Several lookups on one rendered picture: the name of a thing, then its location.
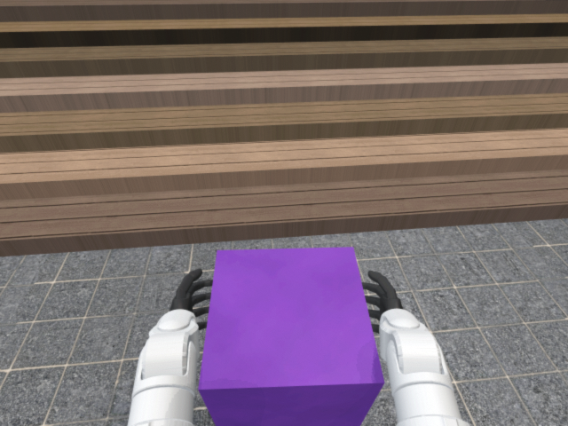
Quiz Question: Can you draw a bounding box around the right robot forearm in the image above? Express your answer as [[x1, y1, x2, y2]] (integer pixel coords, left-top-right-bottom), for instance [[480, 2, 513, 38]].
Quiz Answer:
[[379, 309, 470, 426]]

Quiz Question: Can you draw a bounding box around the left robot forearm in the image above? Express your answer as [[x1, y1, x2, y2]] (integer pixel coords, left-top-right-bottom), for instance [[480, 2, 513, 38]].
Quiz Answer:
[[128, 309, 200, 426]]

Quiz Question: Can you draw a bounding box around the robot left hand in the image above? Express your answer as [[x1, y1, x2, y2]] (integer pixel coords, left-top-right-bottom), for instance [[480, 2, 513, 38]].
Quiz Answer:
[[170, 268, 213, 330]]

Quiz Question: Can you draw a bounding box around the carton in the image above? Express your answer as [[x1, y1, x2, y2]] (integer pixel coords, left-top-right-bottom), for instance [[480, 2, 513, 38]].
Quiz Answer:
[[198, 247, 384, 426]]

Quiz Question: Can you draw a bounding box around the robot right hand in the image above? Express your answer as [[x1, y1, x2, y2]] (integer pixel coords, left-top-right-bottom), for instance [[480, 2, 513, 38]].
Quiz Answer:
[[362, 271, 404, 334]]

